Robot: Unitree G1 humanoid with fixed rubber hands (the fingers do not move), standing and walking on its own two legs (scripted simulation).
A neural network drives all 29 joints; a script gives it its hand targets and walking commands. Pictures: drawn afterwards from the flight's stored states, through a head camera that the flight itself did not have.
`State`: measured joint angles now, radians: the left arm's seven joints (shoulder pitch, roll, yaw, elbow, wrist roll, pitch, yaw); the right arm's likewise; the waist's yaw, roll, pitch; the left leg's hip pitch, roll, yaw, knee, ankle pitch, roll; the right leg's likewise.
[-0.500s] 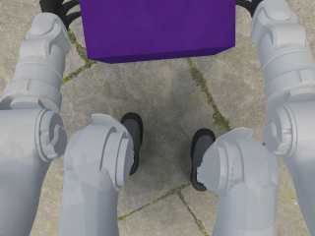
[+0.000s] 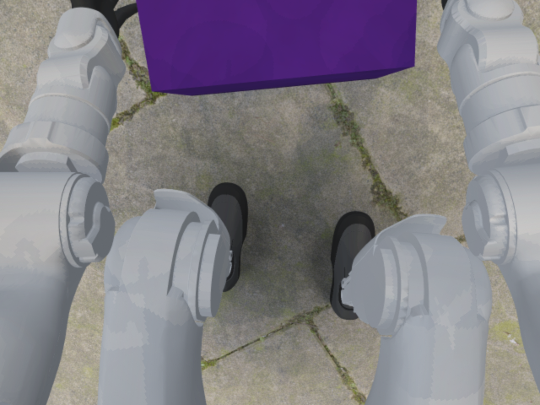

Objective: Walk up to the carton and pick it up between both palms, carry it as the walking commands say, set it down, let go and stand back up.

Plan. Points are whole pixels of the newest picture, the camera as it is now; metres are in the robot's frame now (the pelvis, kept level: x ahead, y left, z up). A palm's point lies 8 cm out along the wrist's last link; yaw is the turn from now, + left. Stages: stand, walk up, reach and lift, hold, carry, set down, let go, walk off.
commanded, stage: set down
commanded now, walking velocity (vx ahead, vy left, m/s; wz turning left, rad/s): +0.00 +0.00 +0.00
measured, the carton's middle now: out of the picture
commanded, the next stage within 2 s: none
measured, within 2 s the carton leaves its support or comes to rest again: neither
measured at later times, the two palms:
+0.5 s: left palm (69, 18) +0.49 +0.29 -0.19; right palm out of the picture +0.56 -0.16 -0.19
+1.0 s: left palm out of the picture +0.50 +0.31 -0.08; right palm out of the picture +0.59 -0.16 -0.08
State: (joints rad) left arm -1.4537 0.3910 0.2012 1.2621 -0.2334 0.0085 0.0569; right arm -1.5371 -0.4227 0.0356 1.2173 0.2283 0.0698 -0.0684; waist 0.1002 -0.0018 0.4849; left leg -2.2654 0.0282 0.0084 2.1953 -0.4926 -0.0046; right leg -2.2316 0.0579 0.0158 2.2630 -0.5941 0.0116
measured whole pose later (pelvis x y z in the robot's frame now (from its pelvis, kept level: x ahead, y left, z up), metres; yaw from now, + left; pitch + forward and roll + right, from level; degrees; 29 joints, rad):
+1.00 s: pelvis +0.01 +0.00 +0.05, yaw +0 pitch +41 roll +0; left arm -1.20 0.44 0.27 0.92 -0.23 0.12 0.02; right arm -1.33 -0.48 -0.11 0.97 0.16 0.16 -0.02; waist 0.10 -0.02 0.19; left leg -2.25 0.00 0.00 2.03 -0.50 0.00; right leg -2.19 0.03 0.01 2.09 -0.62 0.01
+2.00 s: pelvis +0.06 +0.01 +0.29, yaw +0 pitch +45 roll -1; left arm -0.94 0.35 0.37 0.81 -0.10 0.18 -0.09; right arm -1.08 -0.41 -0.23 0.92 0.04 0.20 0.09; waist 0.11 -0.04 -0.11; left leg -1.57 0.00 -0.01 1.07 -0.29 0.00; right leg -1.53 0.02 0.01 1.11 -0.36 0.01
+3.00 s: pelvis +0.14 -0.01 +0.42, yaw +1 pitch -2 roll +1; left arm 0.21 0.20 0.06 0.43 0.02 0.09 -0.08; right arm 0.23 -0.21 -0.06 0.44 -0.01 0.08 0.06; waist 0.00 -0.01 0.10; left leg -0.16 0.01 -0.01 0.42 -0.23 -0.02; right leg -0.12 0.02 0.01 0.44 -0.29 -0.02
